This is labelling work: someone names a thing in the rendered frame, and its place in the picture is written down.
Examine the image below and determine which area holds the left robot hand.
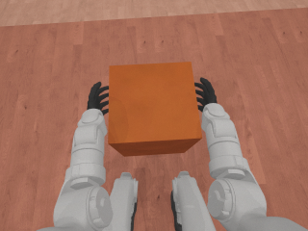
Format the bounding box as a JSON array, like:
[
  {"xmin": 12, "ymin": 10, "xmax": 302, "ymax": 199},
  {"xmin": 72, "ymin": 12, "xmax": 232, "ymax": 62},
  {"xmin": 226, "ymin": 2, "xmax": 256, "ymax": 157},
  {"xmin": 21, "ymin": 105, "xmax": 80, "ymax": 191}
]
[{"xmin": 87, "ymin": 82, "xmax": 109, "ymax": 115}]

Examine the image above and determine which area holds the right robot foot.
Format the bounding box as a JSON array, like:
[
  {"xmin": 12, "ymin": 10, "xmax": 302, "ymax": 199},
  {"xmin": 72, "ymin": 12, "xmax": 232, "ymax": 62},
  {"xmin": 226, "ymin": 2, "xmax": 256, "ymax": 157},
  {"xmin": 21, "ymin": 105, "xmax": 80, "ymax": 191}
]
[{"xmin": 170, "ymin": 190, "xmax": 182, "ymax": 231}]

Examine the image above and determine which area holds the right robot forearm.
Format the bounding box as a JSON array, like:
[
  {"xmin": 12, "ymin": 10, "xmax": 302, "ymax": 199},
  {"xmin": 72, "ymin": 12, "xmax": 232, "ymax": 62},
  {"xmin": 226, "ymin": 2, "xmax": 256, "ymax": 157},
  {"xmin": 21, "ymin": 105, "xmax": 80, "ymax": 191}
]
[{"xmin": 201, "ymin": 103, "xmax": 267, "ymax": 211}]

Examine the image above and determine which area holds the left robot thigh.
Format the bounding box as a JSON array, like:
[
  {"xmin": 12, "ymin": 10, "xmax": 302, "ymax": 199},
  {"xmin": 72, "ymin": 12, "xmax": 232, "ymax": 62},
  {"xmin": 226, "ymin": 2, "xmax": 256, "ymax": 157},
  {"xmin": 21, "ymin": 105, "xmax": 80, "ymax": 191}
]
[{"xmin": 102, "ymin": 176, "xmax": 139, "ymax": 231}]

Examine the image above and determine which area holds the carton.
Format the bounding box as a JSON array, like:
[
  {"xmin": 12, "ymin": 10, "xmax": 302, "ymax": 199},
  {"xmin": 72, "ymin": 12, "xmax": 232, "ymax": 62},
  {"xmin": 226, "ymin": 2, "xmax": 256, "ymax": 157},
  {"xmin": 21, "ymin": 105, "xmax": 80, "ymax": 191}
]
[{"xmin": 108, "ymin": 62, "xmax": 202, "ymax": 157}]

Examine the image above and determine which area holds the left robot forearm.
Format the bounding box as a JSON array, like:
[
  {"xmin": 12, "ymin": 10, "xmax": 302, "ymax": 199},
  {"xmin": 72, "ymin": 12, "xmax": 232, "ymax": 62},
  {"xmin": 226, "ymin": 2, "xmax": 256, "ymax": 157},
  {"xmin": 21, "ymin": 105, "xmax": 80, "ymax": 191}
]
[{"xmin": 53, "ymin": 109, "xmax": 108, "ymax": 226}]

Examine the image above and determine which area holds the right robot hand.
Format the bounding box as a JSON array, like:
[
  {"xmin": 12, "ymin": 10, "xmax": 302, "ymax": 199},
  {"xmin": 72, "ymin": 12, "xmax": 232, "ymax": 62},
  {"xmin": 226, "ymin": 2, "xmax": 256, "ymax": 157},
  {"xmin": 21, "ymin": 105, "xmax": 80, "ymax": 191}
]
[{"xmin": 194, "ymin": 77, "xmax": 218, "ymax": 113}]

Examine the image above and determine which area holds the robot left upper arm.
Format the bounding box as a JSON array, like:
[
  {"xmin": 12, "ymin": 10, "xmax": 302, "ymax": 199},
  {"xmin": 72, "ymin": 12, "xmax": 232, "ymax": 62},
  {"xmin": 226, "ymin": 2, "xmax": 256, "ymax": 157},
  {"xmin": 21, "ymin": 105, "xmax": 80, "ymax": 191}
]
[{"xmin": 37, "ymin": 185, "xmax": 114, "ymax": 231}]

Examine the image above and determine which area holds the robot right upper arm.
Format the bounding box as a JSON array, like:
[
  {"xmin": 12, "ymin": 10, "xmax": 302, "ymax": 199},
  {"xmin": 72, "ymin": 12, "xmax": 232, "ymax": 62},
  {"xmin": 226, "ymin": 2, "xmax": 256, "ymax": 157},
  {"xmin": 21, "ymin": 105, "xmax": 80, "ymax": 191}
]
[{"xmin": 207, "ymin": 177, "xmax": 308, "ymax": 231}]

